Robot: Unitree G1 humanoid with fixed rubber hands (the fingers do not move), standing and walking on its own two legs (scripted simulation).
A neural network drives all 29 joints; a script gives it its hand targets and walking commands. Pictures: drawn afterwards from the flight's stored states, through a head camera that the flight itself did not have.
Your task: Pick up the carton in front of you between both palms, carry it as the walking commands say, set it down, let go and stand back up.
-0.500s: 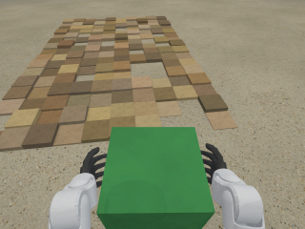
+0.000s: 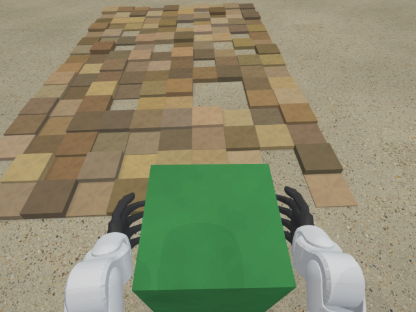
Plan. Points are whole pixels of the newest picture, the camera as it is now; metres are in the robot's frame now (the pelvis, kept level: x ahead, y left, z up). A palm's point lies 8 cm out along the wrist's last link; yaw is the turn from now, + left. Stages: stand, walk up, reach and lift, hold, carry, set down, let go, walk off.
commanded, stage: carry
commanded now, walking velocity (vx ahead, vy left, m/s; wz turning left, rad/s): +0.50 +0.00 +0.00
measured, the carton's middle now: (210, 245) +0.26 +0.01 +0.01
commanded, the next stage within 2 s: none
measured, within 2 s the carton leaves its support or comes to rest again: neither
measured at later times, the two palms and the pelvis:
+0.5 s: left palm (152, 82) +0.64 +0.16 +0.14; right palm (268, 81) +0.62 -0.14 +0.15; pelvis +0.33 +0.03 +0.00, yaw -3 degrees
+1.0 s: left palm (182, 38) +1.02 +0.12 +0.10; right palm (261, 37) +1.03 -0.18 +0.10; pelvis +0.65 -0.04 -0.02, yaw -2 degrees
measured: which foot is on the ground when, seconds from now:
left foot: up 0.00-0.16, down 0.18-0.68, up 0.70-1.00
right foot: down 0.00-0.22, up 0.24-0.66, down 0.68-1.00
